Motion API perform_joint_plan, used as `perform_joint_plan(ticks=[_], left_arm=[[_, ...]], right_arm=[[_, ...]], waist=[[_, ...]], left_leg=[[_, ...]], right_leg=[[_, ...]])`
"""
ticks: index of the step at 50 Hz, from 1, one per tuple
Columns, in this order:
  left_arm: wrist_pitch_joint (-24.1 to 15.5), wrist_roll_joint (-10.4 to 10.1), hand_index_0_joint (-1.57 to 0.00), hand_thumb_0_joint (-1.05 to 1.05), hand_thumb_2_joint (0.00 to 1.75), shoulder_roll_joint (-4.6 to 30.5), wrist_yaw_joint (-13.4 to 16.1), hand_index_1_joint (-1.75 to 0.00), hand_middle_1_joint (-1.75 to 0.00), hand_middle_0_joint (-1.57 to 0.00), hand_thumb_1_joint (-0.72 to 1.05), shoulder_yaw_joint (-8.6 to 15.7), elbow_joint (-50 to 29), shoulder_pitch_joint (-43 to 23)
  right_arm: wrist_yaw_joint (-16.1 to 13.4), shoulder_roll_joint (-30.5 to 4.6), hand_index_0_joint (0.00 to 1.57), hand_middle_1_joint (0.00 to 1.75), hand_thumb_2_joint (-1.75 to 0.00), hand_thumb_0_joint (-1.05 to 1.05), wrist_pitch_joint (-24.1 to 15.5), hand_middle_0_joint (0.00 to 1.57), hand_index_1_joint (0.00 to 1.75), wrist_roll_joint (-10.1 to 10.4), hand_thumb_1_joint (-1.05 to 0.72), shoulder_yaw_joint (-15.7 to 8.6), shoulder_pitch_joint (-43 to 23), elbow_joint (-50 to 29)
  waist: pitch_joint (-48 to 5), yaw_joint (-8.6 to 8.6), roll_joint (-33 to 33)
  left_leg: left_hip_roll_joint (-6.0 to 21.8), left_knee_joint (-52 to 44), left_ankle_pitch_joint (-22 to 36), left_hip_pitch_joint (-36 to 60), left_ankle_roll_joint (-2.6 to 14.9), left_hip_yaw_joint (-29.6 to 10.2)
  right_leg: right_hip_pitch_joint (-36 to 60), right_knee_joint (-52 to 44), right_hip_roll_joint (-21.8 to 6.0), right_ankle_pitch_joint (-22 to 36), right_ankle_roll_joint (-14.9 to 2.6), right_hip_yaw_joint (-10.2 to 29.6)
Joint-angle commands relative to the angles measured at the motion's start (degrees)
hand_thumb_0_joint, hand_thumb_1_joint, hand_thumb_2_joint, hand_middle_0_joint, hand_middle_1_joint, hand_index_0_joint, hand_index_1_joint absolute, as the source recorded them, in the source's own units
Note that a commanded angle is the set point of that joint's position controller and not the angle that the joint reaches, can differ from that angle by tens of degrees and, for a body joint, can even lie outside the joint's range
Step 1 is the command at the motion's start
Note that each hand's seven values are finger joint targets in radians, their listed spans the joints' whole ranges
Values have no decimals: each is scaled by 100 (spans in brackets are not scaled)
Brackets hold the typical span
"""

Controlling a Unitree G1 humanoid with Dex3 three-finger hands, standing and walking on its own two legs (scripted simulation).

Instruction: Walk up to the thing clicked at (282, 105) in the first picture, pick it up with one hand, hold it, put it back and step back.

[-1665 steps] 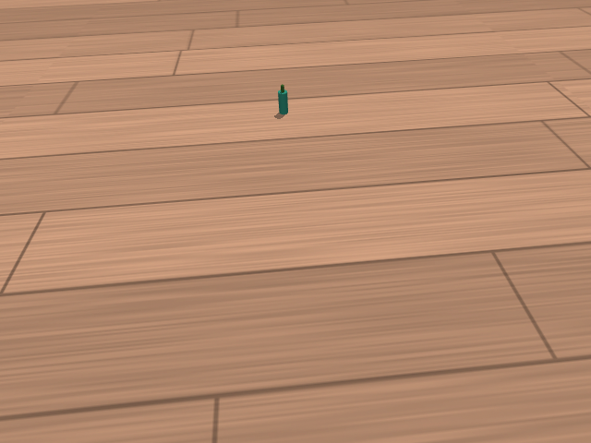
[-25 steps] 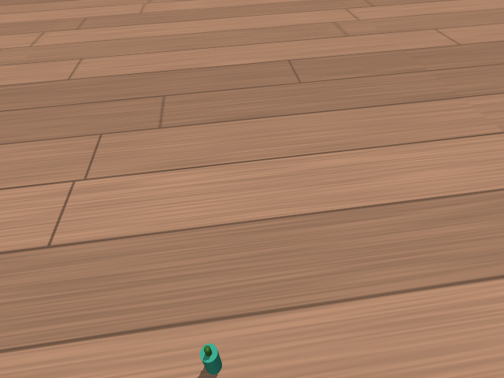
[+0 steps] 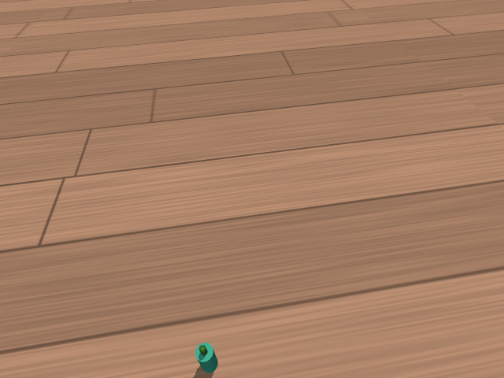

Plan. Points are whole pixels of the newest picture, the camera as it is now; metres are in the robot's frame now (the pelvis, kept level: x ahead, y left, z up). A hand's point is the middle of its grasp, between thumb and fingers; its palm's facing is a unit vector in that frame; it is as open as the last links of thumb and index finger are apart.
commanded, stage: stand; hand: left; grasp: from the side
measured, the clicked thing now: (206, 356) +0.36 +0.19 -0.68
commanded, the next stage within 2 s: step back in 0.84 s
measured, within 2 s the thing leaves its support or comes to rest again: neither
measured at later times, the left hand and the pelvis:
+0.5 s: hand out of the picture +0.09 +0.25 -0.16, palm faces -0.02 -0.94 -0.34, open 7.4 cm; pelvis +0.02 +0.00 +0.00, yaw +0 degrees
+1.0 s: hand out of the picture +0.09 +0.26 -0.16, palm faces -0.03 -0.92 -0.38, open 7.4 cm; pelvis +0.00 +0.00 -0.01, yaw +0 degrees
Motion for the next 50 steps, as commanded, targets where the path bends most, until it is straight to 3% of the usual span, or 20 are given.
perform_joint_plan(ticks=[1,6,9,17,22,28,31,35,41,42,43,47,50], left_arm=[[-138,-39,-20,0,90,1164,58,-30,-30,-20,90,222,-276,-197],[-152,-42,-20,0,90,1169,66,-30,-30,-20,90,232,-292,-248],[-139,-43,-20,0,90,1172,72,-30,-30,-20,90,237,-293,-270],[-135,-44,-20,0,90,1218,68,-30,-30,-20,90,258,-311,-341],[-118,-42,-20,0,90,1191,49,-30,-30,-20,90,257,-308,-347],[-126,-36,-20,0,90,1200,47,-30,-30,-20,90,263,-347,-383],[-136,-45,-20,0,90,1189,42,-30,-30,-20,90,260,-354,-336],[-140,-40,-20,0,90,1222,41,-30,-30,-20,90,258,-350,-335],[-148,-63,-20,0,90,1253,50,-30,-30,-20,90,260,-398,-332],[-83,-179,-20,0,90,1664,78,-30,-30,-20,90,462,-623,-313],[-50,-188,-20,0,90,1606,108,-30,-30,-20,90,466,-680,-230],[29,-162,-20,0,90,1434,112,-30,-30,-20,90,453,-1022,-184],[75,-103,-20,0,90,1415,99,-30,-30,-20,90,437,-1191,-55]], right_arm=[[-101,-1178,20,30,-90,0,-123,20,30,26,-90,-209,-239,-297],[-115,-1198,20,30,-90,0,-139,20,30,28,-90,-214,-287,-301],[-127,-1196,20,30,-90,0,-130,20,30,31,-90,-214,-313,-295],[-119,-1189,20,30,-90,0,-125,20,30,28,-90,-204,-385,-299],[-111,-1220,20,30,-90,0,-122,20,30,35,-90,-211,-405,-296],[-110,-1240,20,30,-90,0,-131,20,30,24,-90,-229,-440,-320],[-103,-1253,20,30,-90,0,-140,20,30,43,-90,-223,-453,-332],[-99,-1251,20,30,-90,0,-126,20,30,35,-90,-223,-450,-327],[-106,-1241,20,30,-90,0,-137,20,30,33,-90,-215,-382,-325],[-64,-1592,20,30,-90,0,-16,20,30,99,-90,-343,-555,-450],[-66,-1475,20,30,-90,0,26,20,30,129,-90,-348,-475,-510],[-43,-1610,20,30,-90,0,114,20,30,140,-90,-480,-362,-726],[-28,-1677,20,30,-90,0,167,20,30,145,-90,-542,-463,-952]], waist=[[-290,29,45],[-484,45,-56],[-475,30,-55],[-409,23,-8],[-280,13,31],[-378,4,-3],[-491,21,42],[-411,3,-49],[-606,-4,-19],[-20,-11,-15],[-127,-20,-47],[-688,-106,180],[-917,-60,360]], left_leg=[[516,-489,-18,39,192,-531],[584,-391,706,272,201,-501],[585,-378,802,311,193,-480],[582,-466,740,281,174,-446],[566,-568,283,172,159,-470],[586,-532,456,288,158,-462],[591,-497,668,303,188,-453],[586,-507,447,324,180,-460],[613,-435,961,393,173,-424],[514,105,1611,-40,295,-506],[528,245,1798,-28,324,-423],[705,353,1670,-122,627,-581],[778,561,1371,-227,808,-714]], right_leg=[[-54,-506,-520,242,-208,499],[92,-453,-562,724,-184,476],[110,-462,-554,853,-175,442],[139,-514,-558,830,-169,431],[84,-594,-535,461,-176,437],[60,-586,-545,485,-196,437],[210,-568,-576,796,-202,449],[78,-629,-556,544,-191,443],[231,-505,-588,999,-205,424],[-267,37,-478,1850,-251,499],[-321,173,-455,1900,-323,422],[-300,834,-266,1307,-448,334],[-433,1195,-198,1000,-495,355]])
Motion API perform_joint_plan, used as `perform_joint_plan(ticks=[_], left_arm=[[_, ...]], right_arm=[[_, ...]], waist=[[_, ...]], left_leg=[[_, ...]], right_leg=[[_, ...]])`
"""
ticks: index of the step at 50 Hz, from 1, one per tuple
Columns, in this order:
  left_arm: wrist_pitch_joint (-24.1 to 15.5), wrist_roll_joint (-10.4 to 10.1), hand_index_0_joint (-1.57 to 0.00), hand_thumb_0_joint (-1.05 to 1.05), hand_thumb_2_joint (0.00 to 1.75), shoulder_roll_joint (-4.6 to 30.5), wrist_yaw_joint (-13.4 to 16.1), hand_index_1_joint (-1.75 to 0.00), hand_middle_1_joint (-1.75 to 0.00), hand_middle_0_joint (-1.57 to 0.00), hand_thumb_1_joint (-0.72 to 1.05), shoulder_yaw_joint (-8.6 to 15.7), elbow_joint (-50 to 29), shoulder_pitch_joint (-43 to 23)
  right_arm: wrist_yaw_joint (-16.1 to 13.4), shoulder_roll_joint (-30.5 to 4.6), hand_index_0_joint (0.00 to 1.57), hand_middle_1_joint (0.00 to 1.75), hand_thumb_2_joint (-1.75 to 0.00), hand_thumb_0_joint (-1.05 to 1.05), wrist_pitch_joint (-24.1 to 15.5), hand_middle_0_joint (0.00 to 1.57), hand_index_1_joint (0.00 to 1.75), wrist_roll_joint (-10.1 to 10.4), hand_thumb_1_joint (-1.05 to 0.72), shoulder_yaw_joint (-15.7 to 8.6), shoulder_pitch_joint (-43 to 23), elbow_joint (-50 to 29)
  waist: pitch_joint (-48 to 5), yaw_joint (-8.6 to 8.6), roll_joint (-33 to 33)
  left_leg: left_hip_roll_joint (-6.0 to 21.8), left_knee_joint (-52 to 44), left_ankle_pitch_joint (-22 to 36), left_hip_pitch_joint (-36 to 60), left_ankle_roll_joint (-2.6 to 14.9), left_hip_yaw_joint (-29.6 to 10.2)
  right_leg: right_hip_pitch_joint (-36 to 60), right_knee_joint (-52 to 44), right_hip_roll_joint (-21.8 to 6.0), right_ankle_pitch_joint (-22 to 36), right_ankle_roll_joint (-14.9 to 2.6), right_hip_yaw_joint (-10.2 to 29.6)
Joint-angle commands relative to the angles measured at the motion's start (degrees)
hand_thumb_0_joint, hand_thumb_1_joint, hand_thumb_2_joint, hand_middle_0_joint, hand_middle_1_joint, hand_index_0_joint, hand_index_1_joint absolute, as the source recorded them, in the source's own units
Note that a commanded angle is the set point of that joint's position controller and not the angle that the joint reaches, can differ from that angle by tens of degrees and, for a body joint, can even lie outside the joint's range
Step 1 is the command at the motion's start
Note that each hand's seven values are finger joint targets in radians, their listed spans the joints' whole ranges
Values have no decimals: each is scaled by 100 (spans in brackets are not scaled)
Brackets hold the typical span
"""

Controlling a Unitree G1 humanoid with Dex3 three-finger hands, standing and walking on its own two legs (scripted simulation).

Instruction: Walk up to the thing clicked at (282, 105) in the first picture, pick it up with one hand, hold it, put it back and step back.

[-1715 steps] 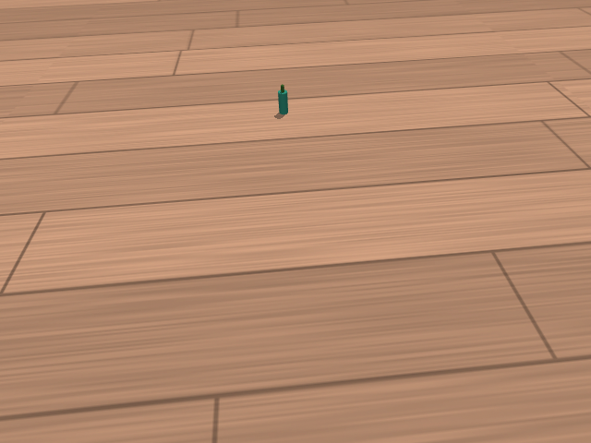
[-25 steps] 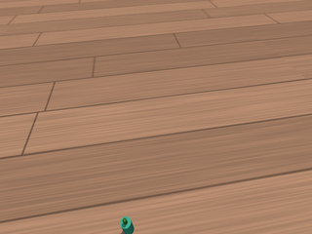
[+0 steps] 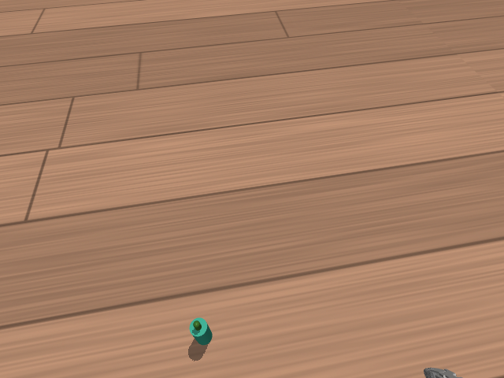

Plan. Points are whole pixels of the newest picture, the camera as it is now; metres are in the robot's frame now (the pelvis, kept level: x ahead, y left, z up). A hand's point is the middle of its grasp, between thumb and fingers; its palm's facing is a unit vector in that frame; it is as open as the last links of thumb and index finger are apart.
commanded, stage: step back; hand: left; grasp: from the side
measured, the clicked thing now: (200, 330) +0.36 +0.20 -0.68
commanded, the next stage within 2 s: none
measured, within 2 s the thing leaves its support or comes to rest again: neither
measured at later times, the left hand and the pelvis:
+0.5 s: hand out of the picture +0.05 +0.30 -0.17, palm faces -0.06 -0.94 -0.34, open 7.4 cm; pelvis -0.08 +0.05 +0.00, yaw -1 degrees
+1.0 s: hand out of the picture -0.03 +0.30 -0.14, palm faces -0.08 -0.91 -0.40, open 7.4 cm; pelvis -0.18 +0.05 -0.01, yaw -4 degrees
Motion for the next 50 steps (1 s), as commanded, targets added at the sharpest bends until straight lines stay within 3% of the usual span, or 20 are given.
perform_joint_plan(ticks=[1,4,5,6,9,12,15,17,18,19,20,22,29,33,35,37,38,39,44,50], left_arm=[[-64,42,-20,0,90,1152,54,-30,-30,-20,90,254,-567,234],[-76,67,-20,0,90,1648,62,-30,-30,-20,90,416,-712,260],[-88,126,-20,0,90,1834,89,-30,-30,-20,90,463,-849,103],[-118,223,-20,0,90,1915,96,-30,-30,-20,90,499,-985,31],[-76,243,-20,0,90,1628,123,-30,-30,-20,90,461,-1250,-551],[-13,269,-20,0,90,1511,141,-30,-30,-20,90,457,-1398,-340],[147,65,-20,0,90,1308,87,-30,-30,-20,90,382,-1485,-268],[188,-2,-20,0,90,817,130,-30,-30,-20,90,286,-1516,26],[186,77,-20,0,90,943,203,-30,-30,-20,90,315,-1550,-16],[171,109,-20,0,90,1045,249,-30,-30,-20,90,359,-1522,-265],[172,130,-20,0,90,1174,236,-30,-30,-20,90,403,-1501,-425],[165,11,-20,0,90,1056,173,-30,-30,-20,90,382,-1400,154],[41,113,-20,0,90,955,105,-30,-30,-20,90,413,-1653,47],[-3,167,-20,0,90,877,65,-30,-30,-20,90,441,-1568,347],[-43,210,-20,0,90,832,57,-30,-30,-20,90,452,-1387,723],[-98,260,-20,0,90,1248,66,-30,-30,-20,90,567,-1412,757],[-67,183,-20,0,90,1575,44,-30,-30,-20,90,623,-1537,428],[-83,217,-20,0,90,1705,50,-30,-30,-20,90,630,-1711,303],[-53,179,-20,0,90,1112,106,-30,-30,-20,90,543,-1911,135],[91,235,-20,0,90,1138,93,-30,-30,-20,90,550,-2113,370]], right_arm=[[-92,-1445,20,30,-90,0,19,20,30,28,-90,-385,25,-546],[-70,-1145,20,30,-90,0,109,20,30,14,-90,-344,-55,-731],[-53,-1104,20,30,-90,0,168,20,30,-12,-90,-349,2,-800],[-51,-1097,20,30,-90,0,217,20,30,-68,-90,-366,189,-817],[-13,-1174,20,30,-90,0,191,20,30,57,-90,-411,736,-749],[-58,-1241,20,30,-90,0,90,20,30,-5,-90,-386,863,-841],[-140,-1193,20,30,-90,0,-51,20,30,-191,-90,-439,1081,-793],[-182,-1921,20,30,-90,0,-76,20,30,-350,-90,-607,861,-955],[-189,-2131,20,30,-90,0,-67,20,30,-278,-90,-633,895,-1071],[-208,-2149,20,30,-90,0,-76,20,30,-235,-90,-656,840,-1139],[-241,-1914,20,30,-90,0,-83,20,30,-220,-90,-618,573,-1176],[-313,-1478,20,30,-90,0,-99,20,30,-269,-90,-483,159,-1291],[-364,-1367,20,30,-90,0,-112,20,30,-141,-90,-548,960,-1347],[-312,-1453,20,30,-90,0,-61,20,30,-89,-90,-561,774,-1467],[-283,-1487,20,30,-90,0,-22,20,30,-35,-90,-540,522,-1534],[-254,-1245,20,30,-90,0,-31,20,30,56,-90,-446,417,-1624],[-262,-1072,20,30,-90,0,-16,20,30,64,-90,-401,398,-1645],[-316,-1172,20,30,-90,0,39,20,30,30,-90,-451,399,-1579],[-289,-1181,20,30,-90,0,-16,20,30,37,-90,-353,803,-1395],[-322,-1117,20,30,-90,0,-101,20,30,-23,-90,-313,1017,-1484]], waist=[[-1410,6,364],[-1222,157,-568],[-1103,197,-1081],[-1001,165,-1159],[-921,-121,-1143],[-1161,45,-1166],[-1167,-137,-296],[-900,109,1289],[-955,-113,1209],[-906,-274,1425],[-720,-207,1133],[-647,255,1004],[-977,-207,730],[-1126,-96,924],[-1095,138,669],[-1256,160,-363],[-972,165,-1211],[-770,303,-1564],[-873,172,-568],[-1341,220,-1030]], left_leg=[[664,213,1551,255,774,-634],[-355,1830,-100,-244,265,-27],[-718,2846,-1806,-506,220,-32],[-604,3380,-2239,-604,243,-393],[-494,3503,-1981,-464,263,-523],[-219,1907,-1634,-528,265,-344],[-76,-623,591,257,127,-260],[1181,-352,3627,1384,319,-2030],[1682,-221,4152,954,807,-2164],[1921,-602,3258,429,1095,-2728],[1651,-580,2947,315,1038,-2206],[861,-100,3554,853,508,-1059],[1140,201,3274,1779,1034,-1180],[1146,481,2621,1374,1123,-1149],[1060,728,2055,728,992,-1041],[461,1404,701,-328,571,-690],[-402,2309,-692,-755,250,-256],[-619,3423,-2573,-682,126,-411],[-854,4111,-1986,-1068,6,-809],[-276,1246,-1650,-858,-42,-254]], right_leg=[[179,393,-292,1433,-498,406],[-64,-555,-1364,2081,-1268,1558],[-254,-900,-1937,2194,-1696,2120],[-506,-853,-2107,2181,-1885,2275],[-705,-519,-1531,2004,-1566,1391],[97,-21,-1272,1998,-1188,1333],[118,1213,-667,1708,-680,792],[-2137,2561,911,-1859,-298,603],[-1972,2944,874,-2205,-232,1030],[-1728,3448,870,-2228,-183,1247],[-1681,3693,792,-1892,-232,1384],[-2091,3710,831,-1054,-278,1318],[-1730,2313,627,-1179,-32,797],[-849,832,388,-896,-188,323],[-23,-239,397,188,-308,189],[746,-197,-378,2033,-717,1441],[315,-506,-1223,2311,-1505,2487],[-299,-773,-1970,2555,-2093,3324],[217,-200,-917,3373,-1476,1597],[1243,145,-811,2710,-1239,1445]])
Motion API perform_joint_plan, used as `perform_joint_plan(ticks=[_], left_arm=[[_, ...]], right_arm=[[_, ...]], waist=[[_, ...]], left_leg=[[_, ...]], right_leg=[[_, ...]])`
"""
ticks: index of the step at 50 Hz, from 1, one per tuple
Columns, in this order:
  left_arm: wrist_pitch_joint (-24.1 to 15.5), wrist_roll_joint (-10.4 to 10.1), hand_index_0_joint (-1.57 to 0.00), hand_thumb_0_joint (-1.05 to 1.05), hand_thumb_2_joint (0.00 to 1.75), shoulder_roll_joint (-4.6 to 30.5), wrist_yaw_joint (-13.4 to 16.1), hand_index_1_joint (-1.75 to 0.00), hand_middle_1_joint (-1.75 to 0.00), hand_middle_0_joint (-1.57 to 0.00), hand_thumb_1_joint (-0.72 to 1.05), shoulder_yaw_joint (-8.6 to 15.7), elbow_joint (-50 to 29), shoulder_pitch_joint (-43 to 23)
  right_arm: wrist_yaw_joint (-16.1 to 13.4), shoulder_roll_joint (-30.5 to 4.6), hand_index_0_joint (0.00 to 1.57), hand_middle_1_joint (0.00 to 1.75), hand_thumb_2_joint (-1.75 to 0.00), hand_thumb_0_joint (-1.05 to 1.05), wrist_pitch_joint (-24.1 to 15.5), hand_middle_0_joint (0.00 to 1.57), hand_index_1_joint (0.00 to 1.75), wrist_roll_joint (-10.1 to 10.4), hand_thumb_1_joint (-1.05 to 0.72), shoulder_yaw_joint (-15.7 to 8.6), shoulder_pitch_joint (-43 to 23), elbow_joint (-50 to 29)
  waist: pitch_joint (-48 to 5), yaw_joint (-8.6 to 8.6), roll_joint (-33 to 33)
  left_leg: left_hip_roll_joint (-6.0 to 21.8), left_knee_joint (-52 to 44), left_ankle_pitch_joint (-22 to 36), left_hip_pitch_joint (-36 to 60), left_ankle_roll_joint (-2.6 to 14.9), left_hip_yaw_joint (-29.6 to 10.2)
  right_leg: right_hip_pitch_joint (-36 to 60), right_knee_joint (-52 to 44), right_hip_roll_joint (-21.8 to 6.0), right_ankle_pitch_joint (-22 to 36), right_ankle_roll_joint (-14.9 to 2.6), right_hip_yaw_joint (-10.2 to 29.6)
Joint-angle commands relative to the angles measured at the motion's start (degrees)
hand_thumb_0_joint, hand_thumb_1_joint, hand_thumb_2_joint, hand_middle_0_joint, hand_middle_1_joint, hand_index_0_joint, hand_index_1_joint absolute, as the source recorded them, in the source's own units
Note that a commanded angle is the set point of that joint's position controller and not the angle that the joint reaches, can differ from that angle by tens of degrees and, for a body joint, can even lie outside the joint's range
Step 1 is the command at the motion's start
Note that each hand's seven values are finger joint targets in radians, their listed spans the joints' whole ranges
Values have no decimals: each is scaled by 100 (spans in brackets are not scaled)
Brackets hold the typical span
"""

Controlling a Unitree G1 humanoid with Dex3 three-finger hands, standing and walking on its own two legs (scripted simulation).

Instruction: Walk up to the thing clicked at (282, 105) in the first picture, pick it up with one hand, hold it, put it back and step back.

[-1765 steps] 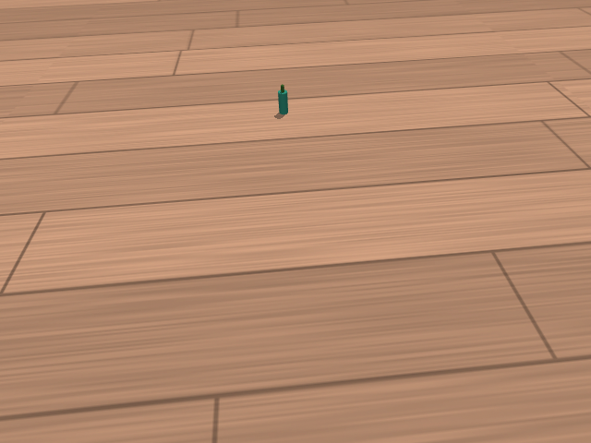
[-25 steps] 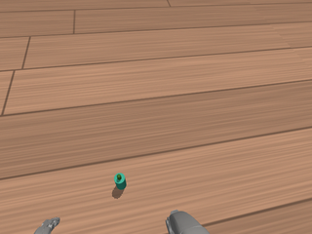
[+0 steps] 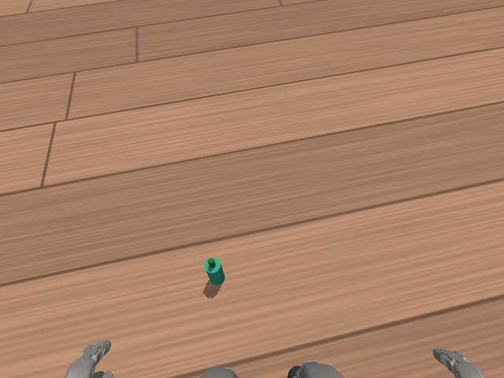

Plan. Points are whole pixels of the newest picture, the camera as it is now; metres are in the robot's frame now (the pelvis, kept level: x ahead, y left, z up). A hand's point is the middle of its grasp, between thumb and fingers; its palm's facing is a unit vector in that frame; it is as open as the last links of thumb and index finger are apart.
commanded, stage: step back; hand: left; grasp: from the side
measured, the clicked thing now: (214, 269) +0.53 +0.19 -0.67
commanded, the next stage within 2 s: none
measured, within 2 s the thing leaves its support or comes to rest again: neither
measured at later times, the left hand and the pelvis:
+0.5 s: hand out of the picture -0.07 +0.25 -0.16, palm faces -0.08 -0.91 -0.41, open 7.4 cm; pelvis -0.15 -0.03 -0.02, yaw -5 degrees
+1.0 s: hand out of the picture -0.19 +0.19 -0.15, palm faces +0.01 -0.93 -0.36, open 7.4 cm; pelvis -0.31 -0.07 +0.00, yaw +2 degrees
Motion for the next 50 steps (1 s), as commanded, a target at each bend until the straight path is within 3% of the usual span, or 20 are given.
perform_joint_plan(ticks=[1,4,5,6,7,11,18,22,25,26,27,28,32,36,40,43,44,45,46,50], left_arm=[[-17,-33,-20,0,90,1337,54,-30,-30,-20,90,429,-491,175],[96,-110,-20,0,90,1286,-11,-30,-30,-20,90,373,-577,142],[99,-128,-20,0,90,1049,-23,-30,-30,-20,90,319,-597,220],[69,-71,-20,0,90,1297,66,-30,-30,-20,90,451,-624,-220],[62,2,-20,0,90,1443,96,-30,-30,-20,90,516,-576,-378],[71,-138,-20,0,90,1272,-29,-30,-30,-20,90,525,-185,561],[-6,-65,-20,0,90,1174,-25,-30,-30,-20,90,452,-298,406],[-45,-92,-20,0,90,1196,-81,-30,-30,-20,90,475,-37,754],[-100,-8,-20,0,90,1322,-92,-30,-30,-20,90,534,326,1382],[-120,78,-20,0,90,1819,-100,-30,-30,-20,90,657,250,1307],[-78,69,-20,0,90,2353,-101,-30,-30,-20,90,740,-57,715],[-89,65,-20,0,90,2417,-71,-30,-30,-20,90,743,-216,262],[-115,30,-20,0,90,1499,-4,-30,-30,-20,90,546,-380,-335],[-87,45,-20,0,90,1292,78,-30,-30,-20,90,513,-352,413],[-27,-35,-20,0,90,1383,118,-30,-30,-20,90,497,-460,369],[95,-115,-20,0,90,1284,41,-30,-30,-20,90,377,-578,179],[96,-135,-20,0,90,1121,19,-30,-30,-20,90,322,-586,276],[85,-166,-20,0,90,1245,78,-30,-30,-20,90,381,-651,-133],[90,-84,-20,0,90,1428,110,-30,-30,-20,90,459,-613,-386],[84,-173,-20,0,90,1310,6,-30,-30,-20,90,457,-179,288]], right_arm=[[-92,-909,20,30,-90,0,-157,20,30,-66,-90,-333,603,-247],[-78,-1031,20,30,-90,0,-212,20,30,-216,-90,-445,790,-207],[-60,-1582,20,30,-90,0,-220,20,30,-331,-90,-572,650,-282],[7,-2083,20,30,-90,0,-190,20,30,-269,-90,-672,372,-404],[-36,-2152,20,30,-90,0,-245,20,30,-246,-90,-721,16,-504],[-75,-1257,20,30,-90,0,-310,20,30,-279,-90,-463,-329,-568],[-108,-1357,20,30,-90,0,-267,20,30,-181,-90,-564,477,-583],[-72,-1504,20,30,-90,0,-148,20,30,-214,-90,-579,131,-720],[-43,-1319,20,30,-90,0,-19,20,30,-80,-90,-486,-159,-816],[-54,-1000,20,30,-90,0,3,20,30,-46,-90,-404,-106,-894],[-170,-952,20,30,-90,0,-6,20,30,-21,-90,-430,-311,-959],[-221,-1239,20,30,-90,0,-1,20,30,-48,-90,-554,-262,-808],[-160,-1077,20,30,-90,0,-54,20,30,30,-90,-388,453,-358],[-168,-929,20,30,-90,0,-164,20,30,-28,-90,-284,285,-477],[-134,-892,20,30,-90,0,-218,20,30,-124,-90,-320,656,-435],[-95,-1050,20,30,-90,0,-211,20,30,-208,-90,-454,957,-245],[-85,-1514,20,30,-90,0,-194,20,30,-298,-90,-560,834,-302],[-22,-2034,20,30,-90,0,-157,20,30,-266,-90,-635,511,-453],[-69,-2089,20,30,-90,0,-194,20,30,-287,-90,-687,255,-542],[-110,-1274,20,30,-90,0,-194,20,30,-277,-90,-417,-127,-630]], waist=[[-1606,25,-1070],[-1479,-85,-677],[-1363,-71,698],[-963,-337,1360],[-659,-341,1427],[-688,263,613],[-1409,-318,1012],[-1541,-155,1318],[-1554,186,737],[-1246,156,-710],[-993,286,-1692],[-585,212,-1776],[-558,-260,-954],[-1036,237,-995],[-1576,145,-1196],[-1659,-18,-480],[-1637,39,668],[-1422,-206,1520],[-1127,-301,1494],[-882,156,608]], left_leg=[[206,-2118,572,-38,17,543],[505,-3409,2058,1048,232,139],[1779,-3667,2350,1418,690,-1589],[2805,-4007,2516,209,1604,-2509],[3196,-4260,2211,-446,2025,-3038],[1579,-3433,3530,525,1085,-589],[1879,-2823,4266,2161,1544,-633],[1747,-2484,3881,1314,1275,-402],[1280,-1751,2556,160,746,-143],[374,-857,905,-1048,372,-46],[-177,369,-537,-998,125,122],[74,1228,-624,-564,93,-217],[-310,1470,397,-893,71,-234],[-116,81,72,-1209,-40,62],[332,-1958,388,-396,107,385],[511,-3381,2521,914,315,151],[1632,-3368,3310,1408,797,-1299],[2683,-3631,3609,687,1743,-2266],[3041,-3787,3494,-104,2110,-2761],[1770,-3099,4257,135,1402,-595]], right_leg=[[1899,-213,-1060,2236,-893,1041],[615,329,-703,842,-395,926],[-712,1276,29,-783,-109,585],[-673,2458,536,-2464,95,434],[-459,3568,356,-2413,124,1021],[-957,4109,677,-1392,78,1066],[-892,2408,266,-1828,481,633],[355,437,-33,-1434,317,36],[1448,-1138,-106,19,57,131],[1433,-1300,-997,-12,-215,1757],[81,-1656,-2125,-71,-1187,2751],[-960,-1902,-2462,-294,-1509,3225],[80,-851,-1070,1352,-748,809],[1771,-449,-1234,2377,-1000,931],[2150,106,-1549,2932,-974,1118],[997,657,-979,1395,-420,696],[-226,1455,-361,-190,-113,282],[-498,2494,238,-2351,62,-50],[-232,3495,85,-2607,91,637],[-460,4040,483,-1823,88,670]])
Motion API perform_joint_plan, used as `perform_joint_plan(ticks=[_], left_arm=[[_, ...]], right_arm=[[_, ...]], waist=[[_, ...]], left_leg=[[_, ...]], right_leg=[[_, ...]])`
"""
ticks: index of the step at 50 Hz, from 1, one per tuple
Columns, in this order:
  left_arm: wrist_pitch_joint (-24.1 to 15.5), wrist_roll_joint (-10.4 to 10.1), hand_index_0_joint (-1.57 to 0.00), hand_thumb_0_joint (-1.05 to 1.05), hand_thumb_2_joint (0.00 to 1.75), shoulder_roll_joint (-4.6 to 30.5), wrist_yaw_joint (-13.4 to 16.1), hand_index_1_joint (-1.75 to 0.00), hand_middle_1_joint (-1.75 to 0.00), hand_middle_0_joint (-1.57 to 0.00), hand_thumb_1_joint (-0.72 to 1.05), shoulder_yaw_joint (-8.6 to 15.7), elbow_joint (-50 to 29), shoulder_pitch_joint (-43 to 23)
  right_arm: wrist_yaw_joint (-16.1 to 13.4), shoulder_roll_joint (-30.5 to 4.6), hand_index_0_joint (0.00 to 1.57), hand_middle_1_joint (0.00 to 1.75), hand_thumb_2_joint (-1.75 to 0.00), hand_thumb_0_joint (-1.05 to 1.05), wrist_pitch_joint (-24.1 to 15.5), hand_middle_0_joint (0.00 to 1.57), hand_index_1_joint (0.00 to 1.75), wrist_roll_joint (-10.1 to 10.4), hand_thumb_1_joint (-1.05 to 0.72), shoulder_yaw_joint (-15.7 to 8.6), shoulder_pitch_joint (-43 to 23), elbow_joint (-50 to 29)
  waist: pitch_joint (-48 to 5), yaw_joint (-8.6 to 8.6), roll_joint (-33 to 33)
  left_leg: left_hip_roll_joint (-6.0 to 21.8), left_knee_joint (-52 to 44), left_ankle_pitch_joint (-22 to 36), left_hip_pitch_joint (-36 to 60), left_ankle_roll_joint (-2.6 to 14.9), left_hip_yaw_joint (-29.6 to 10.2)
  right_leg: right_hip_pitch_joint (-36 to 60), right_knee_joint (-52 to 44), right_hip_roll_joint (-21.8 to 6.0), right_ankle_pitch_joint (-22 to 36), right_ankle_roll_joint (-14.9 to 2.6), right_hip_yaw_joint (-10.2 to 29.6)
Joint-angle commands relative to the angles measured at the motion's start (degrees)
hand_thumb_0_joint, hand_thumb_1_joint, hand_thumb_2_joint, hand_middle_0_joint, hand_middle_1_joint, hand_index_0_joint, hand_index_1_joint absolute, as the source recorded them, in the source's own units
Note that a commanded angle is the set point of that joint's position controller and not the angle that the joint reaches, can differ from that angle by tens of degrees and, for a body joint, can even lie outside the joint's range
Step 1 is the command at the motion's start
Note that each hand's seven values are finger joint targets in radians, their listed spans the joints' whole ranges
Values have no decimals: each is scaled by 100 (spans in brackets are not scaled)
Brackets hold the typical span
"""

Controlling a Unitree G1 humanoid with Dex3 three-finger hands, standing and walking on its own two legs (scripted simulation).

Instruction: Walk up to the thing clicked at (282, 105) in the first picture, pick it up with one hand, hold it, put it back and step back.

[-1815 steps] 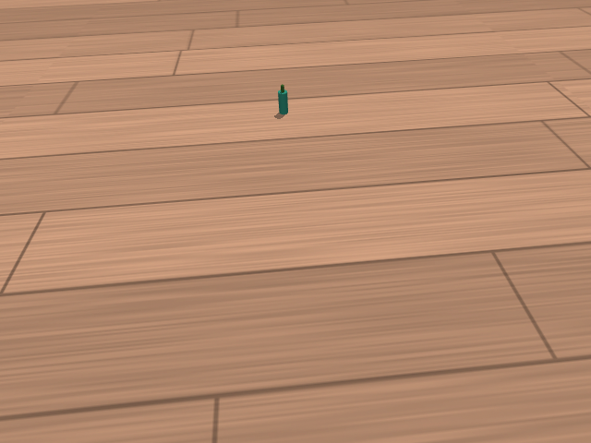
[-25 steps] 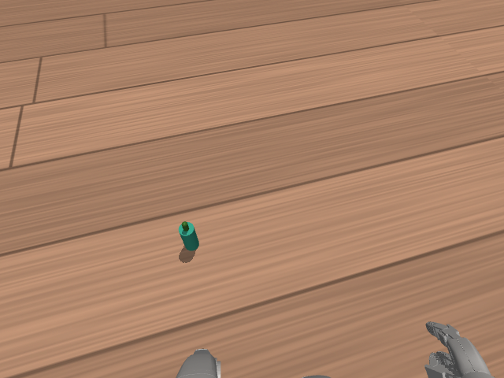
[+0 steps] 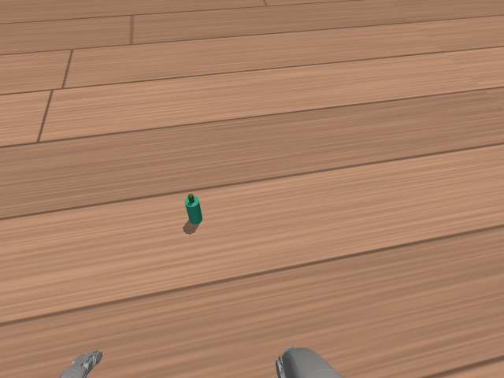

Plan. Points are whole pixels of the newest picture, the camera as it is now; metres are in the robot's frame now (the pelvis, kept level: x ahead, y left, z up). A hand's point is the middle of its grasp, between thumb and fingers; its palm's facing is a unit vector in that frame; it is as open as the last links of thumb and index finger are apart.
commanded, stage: step back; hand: left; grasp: from the side
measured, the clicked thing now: (193, 207) +0.85 +0.22 -0.66
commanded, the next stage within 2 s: stand in 1.36 s
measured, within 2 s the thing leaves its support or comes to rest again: neither
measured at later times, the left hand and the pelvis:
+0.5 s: hand out of the picture -0.09 +0.27 -0.13, palm faces +0.04 -0.88 -0.47, open 7.4 cm; pelvis -0.14 -0.02 +0.00, yaw +2 degrees
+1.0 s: hand out of the picture -0.04 +0.22 -0.13, palm faces +0.05 -0.92 -0.39, open 7.4 cm; pelvis -0.11 -0.04 +0.00, yaw +3 degrees
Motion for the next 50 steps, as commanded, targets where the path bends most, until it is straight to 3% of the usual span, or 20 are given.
perform_joint_plan(ticks=[1,6,8,10,11,12,16,21,24,26,28,29,30,33,37,41,42,43,45,50], left_arm=[[-202,-42,-20,0,90,1142,23,-30,-30,-20,90,432,-308,342],[-503,-29,-20,0,90,960,60,-30,-30,-20,90,275,-118,537],[-621,-13,-20,0,90,935,115,-30,-30,-20,90,303,253,974],[-687,125,-20,0,90,1412,131,-30,-30,-20,90,431,430,1079],[-684,157,-20,0,90,1984,126,-30,-30,-20,90,552,287,867],[-683,189,-20,0,90,2460,162,-30,-30,-20,90,624,84,334],[-743,110,-20,0,90,1560,191,-30,-30,-20,90,437,152,-237],[-805,189,-20,0,90,1626,105,-30,-30,-20,90,536,391,664],[-750,153,-20,0,90,1773,42,-30,-30,-20,90,534,353,347],[-644,137,-20,0,90,1444,22,-30,-30,-20,90,343,381,507],[-641,-12,-20,0,90,876,41,-30,-30,-20,90,158,239,408],[-696,97,-20,0,90,1523,64,-30,-30,-20,90,334,255,-255],[-734,71,-20,0,90,1670,19,-30,-30,-20,90,352,288,-195],[-790,17,-20,0,90,1338,-113,-30,-30,-20,90,300,560,417],[-774,9,-20,0,90,1200,-183,-30,-30,-20,90,297,590,341],[-847,42,-20,0,90,1169,-70,-30,-30,-20,90,342,968,995],[-892,109,-20,0,90,1350,-13,-30,-30,-20,90,407,974,1083],[-959,186,-20,0,90,1744,30,-30,-30,-20,90,477,870,1070],[-922,130,-20,0,90,1912,9,-30,-30,-20,90,480,600,283],[-1000,34,-20,0,90,1480,41,-30,-30,-20,90,351,703,240]], right_arm=[[-162,-1516,20,30,-90,0,-160,20,30,30,-90,-459,-526,-646],[-96,-1525,20,30,-90,0,-13,20,30,62,-90,-487,-291,-551],[-24,-1575,20,30,-90,0,115,20,30,110,-90,-461,-461,-528],[18,-1185,20,30,-90,0,148,20,30,164,-90,-344,-400,-591],[-3,-971,20,30,-90,0,136,20,30,170,-90,-301,-488,-720],[-69,-1337,20,30,-90,0,198,20,30,125,-90,-463,-723,-693],[46,-1320,20,30,-90,0,155,20,30,193,-90,-480,-213,-216],[154,-1292,20,30,-90,0,-32,20,30,80,-90,-442,-440,-244],[207,-1289,20,30,-90,0,-162,20,30,39,-90,-488,-140,-108],[176,-1340,20,30,-90,0,-235,20,30,8,-90,-608,417,251],[129,-2128,20,30,-90,0,-274,20,30,-92,-90,-748,608,155],[160,-2370,20,30,-90,0,-271,20,30,-1,-90,-798,577,157],[153,-2260,20,30,-90,0,-288,20,30,7,-90,-772,181,80],[106,-1597,20,30,-90,0,-392,20,30,14,-90,-568,-49,54],[106,-1626,20,30,-90,0,-367,20,30,20,-90,-573,71,64],[85,-1237,20,30,-90,0,-214,20,30,101,-90,-423,-254,-16],[67,-879,20,30,-90,0,-208,20,30,139,-90,-295,-8,-24],[48,-585,20,30,-90,0,-221,20,30,177,-90,-206,169,-58],[-48,-1348,20,30,-90,0,-177,20,30,126,-90,-462,469,265],[-11,-1163,20,30,-90,0,-197,20,30,138,-90,-364,449,500]], waist=[[-843,306,887],[-1490,37,1471],[-1609,183,1265],[-1492,231,321],[-1242,275,-794],[-812,488,-1215],[-293,-67,-229],[-646,556,-847],[-760,307,-1120],[-977,41,-258],[-852,-157,1731],[-254,-386,1129],[17,-157,907],[-187,110,942],[-350,-13,1297],[-753,459,718],[-922,488,-29],[-908,428,-1035],[-530,228,-436],[-748,192,-414]], left_leg=[[1380,-1123,2783,-135,1146,-1013],[1228,-441,2346,1254,1050,-837],[948,89,1857,819,785,-529],[304,845,-1,-972,374,-459],[-328,1408,-1422,-1809,32,-462],[-42,2457,-1635,-1081,-139,-1042],[-415,2968,-598,-1217,-199,-959],[-113,1200,-1020,-1717,-312,-476],[186,-524,-1399,-387,-138,-65],[-210,-1566,-443,1177,10,96],[1765,-2588,-3077,1566,817,-3480],[2134,-2853,-3761,333,1372,-4064],[2097,-2741,-3345,-59,1404,-3604],[1124,-2158,-1496,368,848,-1758],[1054,-2075,-1371,-165,838,-1421],[670,-618,-1158,-1136,500,-741],[290,275,-1241,-1453,297,-514],[-417,1420,-1424,-1886,26,-406],[15,1787,-1636,-1068,-25,-621],[146,1464,-881,-788,-89,-603]], right_leg=[[255,720,75,44,56,345],[690,-2761,-457,272,192,-244],[1576,-4467,-221,1523,191,-739],[2606,-4243,-771,1524,-111,625],[1996,-4545,-2048,802,-626,2248],[183,-4993,-3061,192,-1492,3298],[506,-4266,-1726,980,-839,898],[2100,-4391,-1765,-949,-891,1302],[1420,-4254,-2038,-628,-960,1127],[660,-3090,-1391,-85,-550,266],[-1581,-887,-287,-419,-2,-931],[-1178,-720,-694,-356,-45,-39],[-737,-638,-813,-154,-82,-15],[-476,-1254,-800,716,-68,-327],[572,-2165,-642,716,24,-546],[2577,-3696,-394,1535,10,-671],[2924,-4103,-844,1161,-68,223],[2725,-4960,-2092,256,-383,2333],[1219,-5108,-2717,-975,-1178,2895],[1476,-4418,-2029,1977,-828,1152]])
